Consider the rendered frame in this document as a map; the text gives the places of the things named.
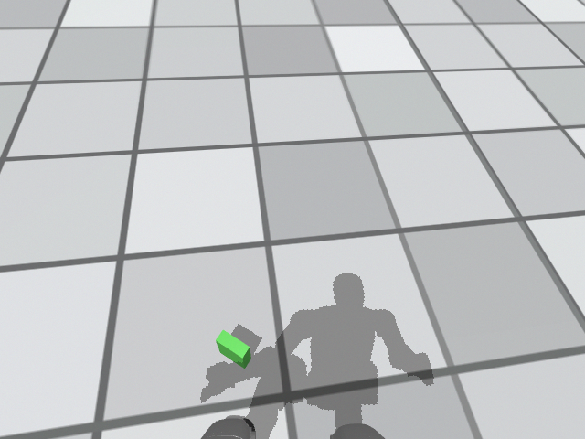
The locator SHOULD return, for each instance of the carton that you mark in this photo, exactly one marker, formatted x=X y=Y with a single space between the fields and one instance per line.
x=233 y=349

